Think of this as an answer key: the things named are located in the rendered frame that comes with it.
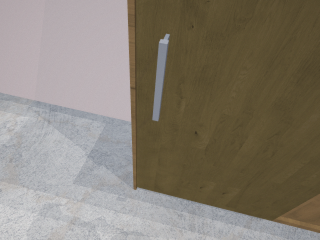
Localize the wardrobe door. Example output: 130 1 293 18
136 0 320 221
281 194 320 226

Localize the handle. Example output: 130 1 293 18
152 34 170 121

